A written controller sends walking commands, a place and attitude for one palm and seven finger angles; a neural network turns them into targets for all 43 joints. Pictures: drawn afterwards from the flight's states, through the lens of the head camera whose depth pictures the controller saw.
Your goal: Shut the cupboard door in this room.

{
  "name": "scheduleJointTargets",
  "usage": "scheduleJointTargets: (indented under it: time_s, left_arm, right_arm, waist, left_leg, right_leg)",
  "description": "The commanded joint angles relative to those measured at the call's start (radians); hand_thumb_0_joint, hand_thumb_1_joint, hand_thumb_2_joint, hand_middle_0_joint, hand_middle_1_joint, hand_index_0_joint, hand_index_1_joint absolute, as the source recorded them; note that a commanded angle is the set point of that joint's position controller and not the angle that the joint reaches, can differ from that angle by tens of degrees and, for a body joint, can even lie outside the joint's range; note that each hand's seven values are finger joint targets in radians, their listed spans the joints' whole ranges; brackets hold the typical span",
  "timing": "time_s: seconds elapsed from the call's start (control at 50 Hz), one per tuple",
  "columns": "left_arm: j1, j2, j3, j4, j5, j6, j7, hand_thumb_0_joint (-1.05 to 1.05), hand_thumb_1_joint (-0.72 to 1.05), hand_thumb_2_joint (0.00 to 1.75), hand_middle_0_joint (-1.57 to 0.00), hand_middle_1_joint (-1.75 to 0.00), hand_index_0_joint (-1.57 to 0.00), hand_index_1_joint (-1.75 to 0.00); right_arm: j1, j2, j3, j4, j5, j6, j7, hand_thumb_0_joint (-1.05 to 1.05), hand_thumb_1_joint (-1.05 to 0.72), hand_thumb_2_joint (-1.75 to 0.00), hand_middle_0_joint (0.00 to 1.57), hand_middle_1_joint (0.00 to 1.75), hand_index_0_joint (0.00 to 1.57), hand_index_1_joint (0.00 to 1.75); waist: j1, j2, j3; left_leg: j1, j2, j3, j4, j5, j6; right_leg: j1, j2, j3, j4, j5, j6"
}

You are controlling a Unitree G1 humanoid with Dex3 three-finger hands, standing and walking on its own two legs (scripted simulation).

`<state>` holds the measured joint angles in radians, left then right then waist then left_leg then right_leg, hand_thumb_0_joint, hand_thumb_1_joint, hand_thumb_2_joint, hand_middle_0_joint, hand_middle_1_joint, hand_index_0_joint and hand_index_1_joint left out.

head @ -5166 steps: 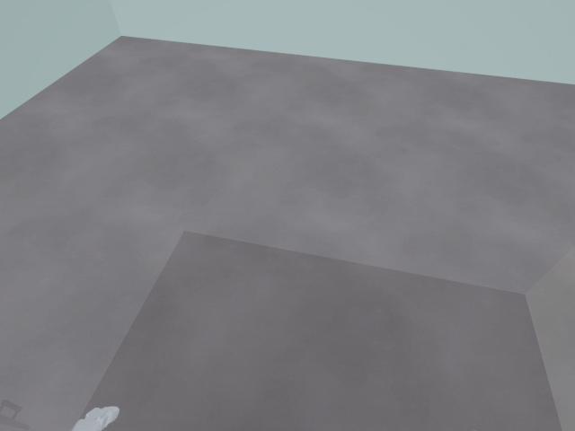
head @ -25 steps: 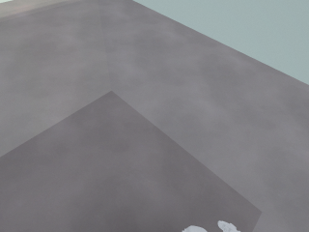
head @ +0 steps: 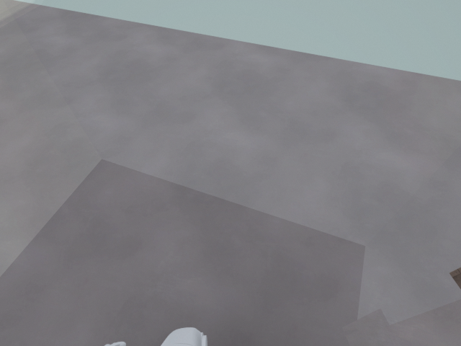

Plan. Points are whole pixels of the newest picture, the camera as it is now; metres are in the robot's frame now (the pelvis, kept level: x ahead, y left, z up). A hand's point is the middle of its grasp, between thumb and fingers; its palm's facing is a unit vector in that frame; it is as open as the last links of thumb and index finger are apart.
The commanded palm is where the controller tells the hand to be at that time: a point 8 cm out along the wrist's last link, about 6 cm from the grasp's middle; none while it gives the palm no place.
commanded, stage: turn to face it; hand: left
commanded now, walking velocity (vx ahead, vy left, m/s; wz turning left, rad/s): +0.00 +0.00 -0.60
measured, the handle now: out of the picture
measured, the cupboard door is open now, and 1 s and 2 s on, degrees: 36 36 36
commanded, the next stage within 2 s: none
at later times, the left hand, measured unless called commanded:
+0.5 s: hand (115, 338) +0.15 +0.25 -0.16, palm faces -0.22 -0.95 -0.21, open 7.4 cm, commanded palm none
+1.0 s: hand (177, 328) +0.17 +0.12 -0.14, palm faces -0.53 -0.81 -0.25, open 7.4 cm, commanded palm none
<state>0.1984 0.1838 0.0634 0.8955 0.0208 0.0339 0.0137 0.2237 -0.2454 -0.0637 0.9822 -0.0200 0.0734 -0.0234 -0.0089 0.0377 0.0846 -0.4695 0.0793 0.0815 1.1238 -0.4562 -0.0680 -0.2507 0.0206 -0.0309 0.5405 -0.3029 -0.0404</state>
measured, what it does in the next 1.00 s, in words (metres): steps on the spot, turning right: left foot, then right foot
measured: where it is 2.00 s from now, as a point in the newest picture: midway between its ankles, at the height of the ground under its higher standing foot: outside the picture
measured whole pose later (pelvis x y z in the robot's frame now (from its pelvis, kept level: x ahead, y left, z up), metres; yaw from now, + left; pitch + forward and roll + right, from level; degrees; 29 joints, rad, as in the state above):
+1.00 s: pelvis -0.01 +0.01 +0.01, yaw -34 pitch +2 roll +1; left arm 0.19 0.19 0.05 0.89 0.02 0.03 -0.01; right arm 0.19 -0.26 -0.06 0.92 -0.02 0.06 -0.01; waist -0.01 0.03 0.07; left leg -0.50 0.08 0.01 1.03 -0.36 -0.10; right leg -0.26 0.04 0.04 0.46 -0.23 -0.05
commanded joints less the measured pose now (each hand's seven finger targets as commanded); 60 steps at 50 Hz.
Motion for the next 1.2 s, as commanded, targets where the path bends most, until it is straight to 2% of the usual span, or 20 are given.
scheduleJointTargets:
  time_s: [0.0, 0.14, 0.22, 0.24, 0.26, 0.28, 0.3, 0.4, 0.56, 0.66, 0.68, 0.7, 0.72, 0.74, 0.78, 0.86, 1.04, 1.14, 1.16, 1.18]
  left_arm:
    - [0.032, 0.193, 0.045, -0.065, -0.004, -0.023, 0.011, 0.00, 0.90, 0.90, -0.20, -0.30, -0.20, -0.30]
    - [0.049, 0.230, 0.061, -0.059, 0.007, -0.012, -0.001, 0.00, 0.90, 0.90, -0.20, -0.30, -0.20, -0.30]
    - [-0.021, 0.220, 0.063, -0.076, -0.001, 0.002, -0.004, 0.00, 0.90, 0.90, -0.20, -0.30, -0.20, -0.30]
    - [-0.013, 0.174, 0.052, -0.088, -0.009, 0.007, -0.006, 0.00, 0.90, 0.90, -0.20, -0.30, -0.20, -0.30]
    - [0.019, 0.117, 0.040, -0.102, -0.017, 0.008, -0.015, 0.00, 0.90, 0.90, -0.20, -0.30, -0.20, -0.30]
    - [-0.017, 0.141, 0.041, -0.117, -0.009, 0.010, -0.016, 0.00, 0.90, 0.90, -0.20, -0.30, -0.20, -0.30]
    - [-0.022, 0.157, 0.048, -0.117, -0.001, 0.014, -0.021, 0.00, 0.90, 0.90, -0.20, -0.30, -0.20, -0.30]
    - [0.007, 0.138, 0.053, -0.082, 0.000, 0.033, -0.049, 0.00, 0.90, 0.90, -0.20, -0.30, -0.20, -0.30]
    - [-0.074, 0.113, 0.036, -0.116, 0.000, 0.031, -0.055, 0.00, 0.90, 0.90, -0.20, -0.30, -0.20, -0.30]
    - [0.001, 0.135, 0.037, -0.097, 0.000, 0.014, -0.051, 0.00, 0.90, 0.90, -0.20, -0.30, -0.20, -0.30]
    - [0.071, 0.177, 0.046, -0.076, 0.003, 0.005, -0.046, 0.00, 0.90, 0.90, -0.20, -0.30, -0.20, -0.30]
    - [0.119, 0.293, 0.066, -0.062, 0.015, -0.011, -0.032, 0.00, 0.90, 0.90, -0.20, -0.30, -0.20, -0.30]
    - [0.150, 0.344, 0.071, -0.050, 0.001, -0.007, -0.018, 0.00, 0.90, 0.90, -0.20, -0.30, -0.20, -0.30]
    - [0.135, 0.331, 0.066, -0.056, -0.002, -0.005, -0.011, 0.00, 0.90, 0.90, -0.20, -0.30, -0.20, -0.30]
    - [-0.002, 0.259, 0.059, -0.086, -0.001, -0.003, 0.000, 0.00, 0.90, 0.90, -0.20, -0.30, -0.20, -0.30]
    - [-0.028, 0.216, 0.041, -0.096, -0.005, -0.021, -0.002, 0.00, 0.90, 0.90, -0.20, -0.30, -0.20, -0.30]
    - [0.047, 0.241, 0.055, -0.067, 0.004, -0.015, -0.004, 0.00, 0.90, 0.90, -0.20, -0.30, -0.20, -0.30]
    - [-0.030, 0.238, 0.057, -0.074, -0.004, -0.002, -0.005, 0.00, 0.90, 0.90, -0.20, -0.30, -0.20, -0.30]
    - [-0.024, 0.190, 0.048, -0.084, -0.010, 0.002, -0.005, 0.00, 0.90, 0.90, -0.20, -0.30, -0.20, -0.30]
    - [0.003, 0.137, 0.038, -0.100, -0.021, 0.005, -0.016, 0.00, 0.90, 0.90, -0.20, -0.30, -0.20, -0.30]
  right_arm:
    - [-0.028, -0.055, -0.008, -0.106, 0.001, -0.036, 0.002, 0.00, -0.90, -0.90, 0.20, 0.30, 0.20, 0.30]
    - [-0.080, -0.048, -0.004, -0.147, 0.011, -0.050, -0.005, 0.00, -0.90, -0.90, 0.20, 0.30, 0.20, 0.30]
    - [0.027, -0.064, -0.007, -0.124, 0.018, -0.067, -0.013, 0.00, -0.90, -0.90, 0.20, 0.30, 0.20, 0.30]
    - [0.059, -0.118, -0.014, -0.115, 0.012, -0.078, -0.017, 0.00, -0.90, -0.90, 0.20, 0.30, 0.20, 0.30]
    - [0.076, -0.210, -0.034, -0.125, 0.000, -0.083, -0.016, 0.00, -0.90, -0.90, 0.20, 0.30, 0.20, 0.30]
    - [0.104, -0.239, -0.034, -0.132, -0.009, -0.077, -0.021, 0.00, -0.90, -0.90, 0.20, 0.30, 0.20, 0.30]
    - [0.069, -0.209, -0.024, -0.146, -0.015, -0.076, -0.022, 0.00, -0.90, -0.90, 0.20, 0.30, 0.20, 0.30]
    - [-0.033, -0.139, -0.001, -0.172, -0.012, -0.082, -0.026, 0.00, -0.90, -0.90, 0.20, 0.30, 0.20, 0.30]
    - [0.048, -0.167, -0.024, -0.126, -0.010, -0.075, -0.011, 0.00, -0.90, -0.90, 0.20, 0.30, 0.20, 0.30]
    - [0.019, -0.197, -0.039, -0.121, -0.005, -0.069, 0.000, 0.00, -0.90, -0.90, 0.20, 0.30, 0.20, 0.30]
    - [0.005, -0.181, -0.038, -0.127, 0.002, -0.067, 0.004, 0.00, -0.90, -0.90, 0.20, 0.30, 0.20, 0.30]
    - [-0.010, -0.093, -0.019, -0.163, 0.009, -0.062, 0.008, 0.00, -0.90, -0.90, 0.20, 0.30, 0.20, 0.30]
    - [-0.062, -0.093, -0.009, -0.194, 0.004, -0.049, 0.002, 0.00, -0.90, -0.90, 0.20, 0.30, 0.20, 0.30]
    - [-0.057, -0.104, -0.007, -0.192, 0.008, -0.038, -0.001, 0.00, -0.90, -0.90, 0.20, 0.30, 0.20, 0.30]
    - [-0.061, -0.109, -0.017, -0.161, 0.004, -0.034, -0.002, 0.00, -0.90, -0.90, 0.20, 0.30, 0.20, 0.30]
    - [-0.007, -0.099, -0.017, -0.127, 0.000, -0.035, 0.009, 0.00, -0.90, -0.90, 0.20, 0.30, 0.20, 0.30]
    - [-0.100, -0.080, -0.008, -0.177, 0.010, -0.047, -0.002, 0.00, -0.90, -0.90, 0.20, 0.30, 0.20, 0.30]
    - [0.013, -0.084, -0.006, -0.145, 0.020, -0.062, -0.013, 0.00, -0.90, -0.90, 0.20, 0.30, 0.20, 0.30]
    - [0.036, -0.127, -0.012, -0.139, 0.017, -0.072, -0.015, 0.00, -0.90, -0.90, 0.20, 0.30, 0.20, 0.30]
    - [0.046, -0.222, -0.027, -0.149, 0.001, -0.080, -0.018, 0.00, -0.90, -0.90, 0.20, 0.30, 0.20, 0.30]
  waist:
    - [0.011, -0.134, -0.141]
    - [0.036, -0.193, -0.125]
    - [-0.026, -0.200, -0.136]
    - [-0.032, -0.060, -0.158]
    - [-0.030, 0.225, -0.179]
    - [-0.052, 0.224, -0.160]
    - [-0.035, 0.121, -0.128]
    - [0.017, 0.140, -0.087]
    - [-0.029, 0.173, -0.107]
    - [0.016, 0.147, -0.139]
    - [0.055, 0.055, -0.171]
    - [0.087, -0.293, -0.154]
    - [0.107, -0.359, -0.138]
    - [0.088, -0.266, -0.122]
    - [0.037, -0.280, -0.059]
    - [-0.002, -0.174, -0.122]
    - [0.042, -0.180, -0.135]
    - [-0.025, -0.179, -0.162]
    - [-0.028, -0.068, -0.184]
    - [-0.027, 0.209, -0.190]
  left_leg:
    - [-0.111, 0.008, -0.076, -0.012, 0.078, -0.024]
    - [-0.005, -0.038, -0.058, -0.306, 0.029, -0.023]
    - [0.293, -0.062, -0.049, -0.650, 0.238, -0.006]
    - [0.420, 0.046, -0.135, -0.768, 0.282, 0.020]
    - [0.495, 0.295, -0.390, -0.820, 0.397, 0.115]
    - [0.411, 0.416, -0.458, -0.830, 0.480, 0.216]
    - [0.329, 0.398, -0.416, -0.839, 0.452, 0.242]
    - [0.332, 0.239, -0.112, -0.807, 0.565, 0.180]
    - [0.381, 0.288, -0.016, -0.772, 0.562, 0.196]
    - [0.296, 0.281, 0.052, -0.614, 0.524, 0.130]
    - [0.220, 0.230, 0.093, -0.490, 0.424, 0.078]
    - [-0.032, 0.083, 0.154, -0.260, -0.042, 0.005]
    - [-0.138, 0.010, 0.045, -0.056, -0.212, -0.006]
    - [-0.151, 0.031, -0.051, 0.042, -0.145, 0.002]
    - [-0.192, 0.045, -0.087, 0.081, 0.001, -0.007]
    - [-0.098, 0.026, -0.077, -0.005, 0.129, -0.028]
    - [-0.030, -0.032, -0.080, -0.285, 0.031, -0.025]
    - [0.279, -0.063, -0.070, -0.657, 0.217, 0.000]
    - [0.407, 0.033, -0.153, -0.779, 0.257, 0.021]
    - [0.502, 0.274, -0.386, -0.849, 0.345, 0.108]
  right_leg:
    - [0.183, -0.243, 0.240, -0.171, 0.597, -0.141]
    - [0.138, -0.228, 0.343, -0.137, 0.559, -0.162]
    - [-0.053, -0.156, 0.353, -0.045, 0.419, -0.068]
    - [-0.161, -0.074, 0.289, 0.035, 0.233, -0.016]
    - [-0.305, 0.053, 0.157, 0.244, -0.179, 0.044]
    - [-0.303, 0.030, 0.091, 0.467, -0.350, 0.062]
    - [-0.288, -0.004, 0.113, 0.580, -0.306, 0.067]
    - [-0.305, -0.040, 0.051, 0.649, -0.129, 0.103]
    - [-0.209, -0.060, -0.036, 0.342, -0.127, 0.096]
    - [0.029, -0.031, -0.072, -0.001, 0.036, 0.051]
    - [0.161, -0.069, -0.018, -0.133, 0.159, 0.029]
    - [0.290, -0.314, 0.318, -0.245, 0.397, -0.055]
    - [0.226, -0.420, 0.453, -0.221, 0.627, -0.146]
    - [0.165, -0.419, 0.409, -0.236, 0.483, -0.183]
    - [0.114, -0.309, 0.365, -0.260, 0.299, -0.145]
    - [0.113, -0.227, 0.240, -0.215, 0.379, -0.115]
    - [0.140, -0.236, 0.410, -0.168, 0.477, -0.170]
    - [-0.026, -0.160, 0.424, -0.077, 0.405, -0.077]
    - [-0.137, -0.072, 0.360, 0.003, 0.252, -0.026]
    - [-0.303, 0.064, 0.207, 0.192, -0.108, 0.035]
